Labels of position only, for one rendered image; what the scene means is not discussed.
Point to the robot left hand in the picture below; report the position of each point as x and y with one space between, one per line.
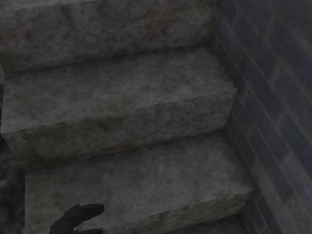
75 216

